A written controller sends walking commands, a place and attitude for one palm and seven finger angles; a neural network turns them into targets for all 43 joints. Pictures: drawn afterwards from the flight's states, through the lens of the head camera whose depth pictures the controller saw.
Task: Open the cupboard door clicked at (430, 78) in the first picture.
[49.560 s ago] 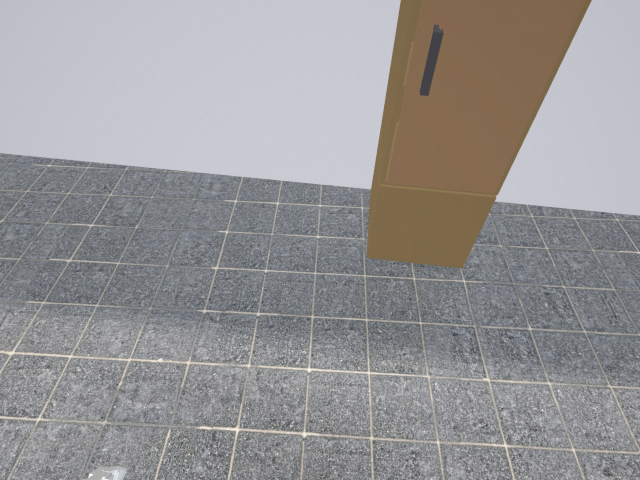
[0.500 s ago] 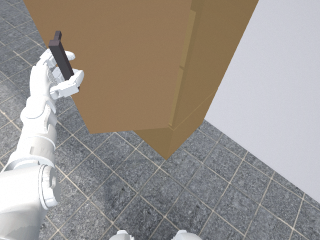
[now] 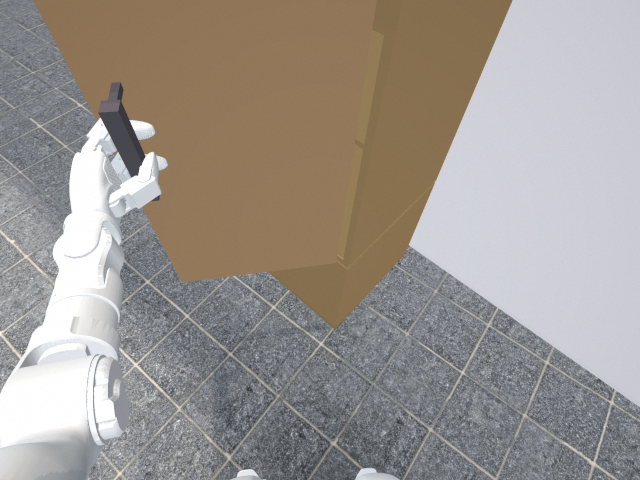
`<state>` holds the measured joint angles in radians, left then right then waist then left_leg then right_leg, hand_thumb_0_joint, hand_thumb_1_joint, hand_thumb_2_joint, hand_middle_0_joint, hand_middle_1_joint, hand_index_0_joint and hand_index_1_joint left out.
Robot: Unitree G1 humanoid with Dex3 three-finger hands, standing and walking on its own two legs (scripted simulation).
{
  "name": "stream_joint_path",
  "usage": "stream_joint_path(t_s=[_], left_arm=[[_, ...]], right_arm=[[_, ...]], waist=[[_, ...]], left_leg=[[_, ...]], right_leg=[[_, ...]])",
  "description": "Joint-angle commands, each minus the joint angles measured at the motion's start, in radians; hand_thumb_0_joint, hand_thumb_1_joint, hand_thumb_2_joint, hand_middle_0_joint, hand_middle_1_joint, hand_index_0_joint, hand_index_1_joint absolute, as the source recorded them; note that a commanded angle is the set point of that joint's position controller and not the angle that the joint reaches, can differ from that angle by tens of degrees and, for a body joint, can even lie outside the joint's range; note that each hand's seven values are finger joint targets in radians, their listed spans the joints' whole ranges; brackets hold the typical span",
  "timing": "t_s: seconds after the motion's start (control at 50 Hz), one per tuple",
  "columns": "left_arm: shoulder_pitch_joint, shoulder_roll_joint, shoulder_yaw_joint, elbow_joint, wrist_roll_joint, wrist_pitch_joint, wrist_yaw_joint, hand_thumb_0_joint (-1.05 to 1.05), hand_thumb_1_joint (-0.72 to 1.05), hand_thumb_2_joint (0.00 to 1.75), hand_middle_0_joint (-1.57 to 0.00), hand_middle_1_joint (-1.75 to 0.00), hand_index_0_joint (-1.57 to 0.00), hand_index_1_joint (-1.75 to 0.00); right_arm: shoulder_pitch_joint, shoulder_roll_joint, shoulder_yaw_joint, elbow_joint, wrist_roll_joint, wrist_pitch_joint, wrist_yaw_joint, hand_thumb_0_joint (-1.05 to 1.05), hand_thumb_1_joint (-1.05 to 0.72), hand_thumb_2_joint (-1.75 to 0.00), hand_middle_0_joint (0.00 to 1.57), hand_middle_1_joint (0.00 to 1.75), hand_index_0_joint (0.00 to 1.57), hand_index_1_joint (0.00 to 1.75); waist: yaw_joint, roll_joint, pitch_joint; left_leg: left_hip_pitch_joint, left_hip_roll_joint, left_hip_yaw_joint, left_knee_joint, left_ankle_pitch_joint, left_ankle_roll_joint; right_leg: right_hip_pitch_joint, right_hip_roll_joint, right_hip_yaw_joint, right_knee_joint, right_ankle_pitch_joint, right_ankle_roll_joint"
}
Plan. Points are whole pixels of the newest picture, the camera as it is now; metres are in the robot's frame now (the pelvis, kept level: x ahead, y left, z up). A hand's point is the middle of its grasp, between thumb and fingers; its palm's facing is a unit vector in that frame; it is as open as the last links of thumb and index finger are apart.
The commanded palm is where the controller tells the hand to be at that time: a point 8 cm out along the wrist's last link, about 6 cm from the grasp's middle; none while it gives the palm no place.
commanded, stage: pull the door open along its arc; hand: left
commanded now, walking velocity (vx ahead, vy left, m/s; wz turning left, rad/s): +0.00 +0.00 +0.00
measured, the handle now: (135, 145) +0.52 +0.22 +0.11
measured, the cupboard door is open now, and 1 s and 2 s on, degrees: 52 97 95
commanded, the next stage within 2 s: open thumb and fingers to let go in 0.90 s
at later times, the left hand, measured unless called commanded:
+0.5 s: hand (205, 259) +0.34 +0.11 +0.11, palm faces +0.44 -0.90 +0.05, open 6.3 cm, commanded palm +0.28 +0.16 +0.10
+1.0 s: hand (273, 311) +0.28 +0.04 +0.11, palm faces +0.37 -0.93 -0.02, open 6.5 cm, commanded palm +0.24 +0.08 +0.10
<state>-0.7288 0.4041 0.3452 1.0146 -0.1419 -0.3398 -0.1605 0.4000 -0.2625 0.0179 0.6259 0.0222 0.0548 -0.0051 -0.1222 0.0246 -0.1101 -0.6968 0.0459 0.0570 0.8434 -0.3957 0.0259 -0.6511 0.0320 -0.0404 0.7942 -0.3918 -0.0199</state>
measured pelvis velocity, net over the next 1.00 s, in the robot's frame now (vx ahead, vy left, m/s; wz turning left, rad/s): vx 0.02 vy -0.05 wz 0.08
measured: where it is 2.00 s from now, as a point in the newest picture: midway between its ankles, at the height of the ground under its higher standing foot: outside the picture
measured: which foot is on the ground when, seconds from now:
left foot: down 0.00-1.00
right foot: down 0.00-1.00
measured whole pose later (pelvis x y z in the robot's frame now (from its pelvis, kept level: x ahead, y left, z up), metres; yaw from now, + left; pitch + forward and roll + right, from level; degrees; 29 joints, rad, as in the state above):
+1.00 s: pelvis +0.02 -0.05 +0.01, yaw +4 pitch +2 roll +1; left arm 0.24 -0.06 -0.28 -0.15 0.04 0.03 0.54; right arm 0.20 -0.20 0.02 0.56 -0.04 0.07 0.02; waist -0.03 0.05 -0.09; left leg -0.37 0.03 -0.01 0.71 -0.38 -0.03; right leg -0.33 0.03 -0.11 0.71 -0.43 -0.08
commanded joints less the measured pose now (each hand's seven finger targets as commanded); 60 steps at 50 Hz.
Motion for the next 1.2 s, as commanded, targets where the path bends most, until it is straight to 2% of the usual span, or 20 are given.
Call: stream_joint_path(t_s=[0.0, 0.04, 0.12, 0.16, 0.18, 0.2, 0.22, 0.26, 0.3, 0.36, 0.4, 0.42, 0.44, 0.56, 0.66, 0.84, 0.92, 0.98, 1.04, 1.18], left_arm=[[-0.211, 0.181, 0.006, -0.353, -0.042, -0.067, -0.026, 0.0, 0.9, 0.9, -0.4, -1.35, -0.4, -1.35], [-0.101, 0.157, 0.0, -0.427, -0.057, -0.051, -0.024, 0.0, 0.9, 0.9, -0.4, -1.35, -0.4, -1.35], [0.152, 0.073, -0.045, -0.642, -0.087, -0.016, -0.01, 0.0, 0.9, 0.9, -0.4, -1.35, -0.4, -1.35], [0.233, 0.073, -0.036, -0.704, -0.094, 0.009, 0.003, 0.0, 0.9, 0.9, -0.4, -1.35, -0.4, -1.35], [0.211, 0.037, 0.097, -0.809, -0.159, 0.027, 0.144, 0.0, 0.9, 0.9, -0.4, -1.35, -0.4, -1.35], [0.281, -0.059, 0.006, -0.854, -0.13, 0.044, 0.215, 0.0, 0.9, 0.9, -0.4, -1.35, -0.4, -1.35], [0.347, -0.071, 0.003, -0.892, -0.109, 0.055, 0.274, 0.0, 0.9, 0.9, -0.4, -1.35, -0.4, -1.35], [0.424, -0.114, -0.022, -0.95, -0.065, 0.078, 0.377, 0.0, 0.9, 0.9, -0.4, -1.35, -0.4, -1.35], [0.442, -0.175, -0.089, -1.046, -0.006, 0.1, 0.466, 0.0, 0.9, 0.9, -0.4, -1.35, -0.4, -1.35], [0.484, -0.262, -0.176, -1.109, 0.069, 0.158, 0.592, 0.0, 0.9, 0.9, -0.4, -1.35, -0.4, -1.35], [0.504, -0.315, -0.235, -1.147, 0.124, 0.202, 0.667, 0.0, 0.9, 0.9, -0.4, -1.35, -0.4, -1.35], [0.513, -0.323, -0.256, -1.145, 0.156, 0.222, 0.7, 0.0, 0.9, 0.9, -0.4, -1.35, -0.4, -1.35], [0.532, -0.371, -0.308, -1.171, 0.17, 0.238, 0.716, 0.0, 0.9, 0.9, -0.4, -1.35, -0.4, -1.35], [0.603, -0.476, -0.456, -1.253, 0.215, 0.274, 0.737, 0.0, 0.9, 0.9, -0.4, -1.35, -0.4, -1.35], [0.702, -0.537, -0.546, -1.307, 0.239, 0.278, 0.731, 0.0, 0.9, 0.9, -0.4, -1.35, -0.4, -1.35], [0.946, -0.644, -0.676, -1.412, 0.206, 0.3, 0.698, 0.0, 0.9, 0.9, -0.4, -1.35, -0.4, -1.35], [0.899, -0.607, -0.639, -1.401, 0.204, 0.311, 0.712, 0.0, 0.9, 0.9, -0.4, -1.35, -0.4, -1.35], [0.7, -0.543, -0.562, -1.346, 0.21, 0.301, 0.749, 0.0, 0.9, 0.9, -0.4, -1.35, -0.4, -1.35], [0.721, -0.562, -0.565, -1.298, 0.211, 0.296, 0.747, 0.0, 0.69, 0.81, -0.38, -1.33, -0.38, -1.33], [0.629, -0.552, -0.558, -1.268, 0.208, 0.27, 0.73, 0.0, 0.2, 0.6, -0.35, -1.27, -0.35, -1.27]], right_arm=[[0.05, -0.158, -0.068, -0.127, 0.01, -0.026, -0.004, 0.0, -0.9, -0.9, 0.2, 0.3, 0.2, 0.3], [0.032, -0.153, -0.069, -0.144, 0.015, -0.032, 0.0, 0.0, -0.9, -0.9, 0.2, 0.3, 0.2, 0.3], [-0.024, -0.135, -0.069, -0.189, 0.024, -0.052, 0.009, 0.0, -0.9, -0.9, 0.2, 0.3, 0.2, 0.3], [-0.049, -0.134, -0.067, -0.196, 0.026, -0.06, 0.007, 0.0, -0.9, -0.9, 0.2, 0.3, 0.2, 0.3], [-0.106, -0.094, -0.062, -0.208, 0.021, -0.075, 0.008, 0.0, -0.9, -0.9, 0.2, 0.3, 0.2, 0.3], [-0.116, -0.091, -0.06, -0.209, 0.015, -0.088, 0.014, 0.0, -0.9, -0.9, 0.2, 0.3, 0.2, 0.3], [-0.119, -0.088, -0.058, -0.208, 0.009, -0.098, 0.021, 0.0, -0.9, -0.9, 0.2, 0.3, 0.2, 0.3], [-0.138, -0.084, -0.058, -0.204, -0.006, -0.098, 0.028, 0.0, -0.9, -0.9, 0.2, 0.3, 0.2, 0.3], [-0.165, -0.07, -0.057, -0.208, -0.021, -0.092, 0.035, 0.0, -0.9, -0.9, 0.2, 0.3, 0.2, 0.3], [-0.202, -0.058, -0.052, -0.217, -0.04, -0.067, 0.037, 0.0, -0.9, -0.9, 0.2, 0.3, 0.2, 0.3], [-0.23, -0.046, -0.047, -0.221, -0.051, -0.046, 0.035, 0.0, -0.9, -0.9, 0.2, 0.3, 0.2, 0.3], [-0.231, -0.047, -0.048, -0.22, -0.058, -0.037, 0.031, 0.0, -0.9, -0.9, 0.2, 0.3, 0.2, 0.3], [-0.247, -0.042, -0.047, -0.227, -0.06, -0.027, 0.03, 0.0, -0.9, -0.9, 0.2, 0.3, 0.2, 0.3], [-0.284, -0.025, -0.044, -0.237, -0.069, 0.007, 0.013, 0.0, -0.9, -0.9, 0.2, 0.3, 0.2, 0.3], [-0.307, -0.008, -0.039, -0.245, -0.07, 0.01, 0.009, 0.0, -0.9, -0.9, 0.2, 0.3, 0.2, 0.3], [-0.343, 0.003, -0.031, -0.264, -0.058, -0.029, 0.028, 0.0, -0.9, -0.9, 0.2, 0.3, 0.2, 0.3], [-0.353, -0.001, -0.027, -0.247, -0.059, -0.04, 0.027, 0.0, -0.9, -0.9, 0.2, 0.3, 0.2, 0.3], [-0.36, -0.002, -0.022, -0.221, -0.067, -0.041, 0.011, 0.0, -0.9, -0.9, 0.2, 0.3, 0.2, 0.3], [-0.365, 0.004, -0.023, -0.219, -0.068, -0.041, 0.006, 0.0, -0.9, -0.9, 0.2, 0.3, 0.2, 0.3], [-0.36, 0.005, -0.025, -0.211, -0.063, -0.03, -0.003, 0.0, -0.9, -0.9, 0.2, 0.3, 0.2, 0.3]], waist=[[0.064, 0.055, -0.409], [0.078, 0.028, -0.404], [0.111, 0.043, -0.365], [0.112, -0.008, -0.313], [0.205, -0.003, -0.315], [0.167, 0.007, -0.302], [0.178, -0.005, -0.283], [0.172, -0.034, -0.276], [0.17, -0.001, -0.285], [0.158, -0.035, -0.254], [0.153, -0.018, -0.239], [0.141, -0.068, -0.221], [0.138, -0.052, -0.211], [0.114, -0.084, -0.172], [0.119, -0.069, -0.164], [0.133, -0.113, -0.136], [0.129, -0.121, -0.093], [0.112, -0.125, -0.072], [0.132, -0.141, -0.103], [0.12, -0.123, -0.116]], left_leg=[[0.335, -0.027, -0.062, -0.087, 0.466, 0.003], [0.333, -0.026, -0.056, -0.096, 0.49, 0.007], [0.346, -0.029, -0.039, -0.117, 0.52, 0.01], [0.319, -0.03, -0.034, -0.138, 0.481, 0.009], [0.276, -0.041, -0.026, -0.151, 0.459, -0.003], [0.308, -0.04, -0.022, -0.158, 0.456, -0.008], [0.302, -0.039, -0.029, -0.16, 0.457, -0.011], [0.308, -0.037, -0.024, -0.165, 0.466, -0.014], [0.333, -0.035, -0.023, -0.165, 0.485, -0.018], [0.343, -0.035, -0.025, -0.17, 0.453, -0.016], [0.351, -0.036, -0.029, -0.174, 0.428, -0.017], [0.344, -0.035, -0.033, -0.173, 0.407, -0.014], [0.351, -0.036, -0.032, -0.177, 0.395, -0.015], [0.381, -0.04, -0.038, -0.176, 0.369, -0.013], [0.394, -0.046, -0.048, -0.169, 0.371, -0.012], [0.398, -0.052, -0.06, -0.154, 0.35, -0.009], [0.382, -0.061, -0.063, -0.144, 0.303, -0.012], [0.359, -0.072, -0.067, -0.134, 0.261, -0.009], [0.352, -0.077, -0.068, -0.141, 0.253, -0.009], [0.365, -0.074, -0.069, -0.153, 0.249, -0.008]], right_leg=[[0.195, 0.024, 0.007, -0.076, 0.455, -0.002], [0.231, 0.022, 0.006, -0.079, 0.488, 0.0], [0.284, 0.018, 0.005, -0.093, 0.519, 0.0], [0.3, 0.013, 0.003, -0.104, 0.528, 0.006], [0.331, 0.013, -0.011, -0.113, 0.498, 0.003], [0.328, 0.013, -0.014, -0.112, 0.492, 0.005], [0.333, 0.012, -0.022, -0.11, 0.477, 0.001], [0.346, 0.003, -0.019, -0.109, 0.498, 0.004], [0.355, -0.005, -0.016, -0.104, 0.506, 0.001], [0.364, -0.015, -0.011, -0.122, 0.494, 0.003], [0.362, -0.021, -0.011, -0.132, 0.464, -0.001], [0.364, -0.023, -0.008, -0.146, 0.451, 0.001], [0.365, -0.027, -0.005, -0.151, 0.445, 0.0], [0.378, -0.043, 0.005, -0.182, 0.476, 0.002], [0.396, -0.059, 0.017, -0.184, 0.539, 0.006], [0.416, -0.072, 0.014, -0.204, 0.58, 0.017], [0.385, -0.081, 0.034, -0.23, 0.535, 0.025], [0.341, -0.092, 0.057, -0.246, 0.458, 0.031], [0.365, -0.098, 0.071, -0.255, 0.435, 0.032], [0.367, -0.1, 0.078, -0.259, 0.418, 0.031]])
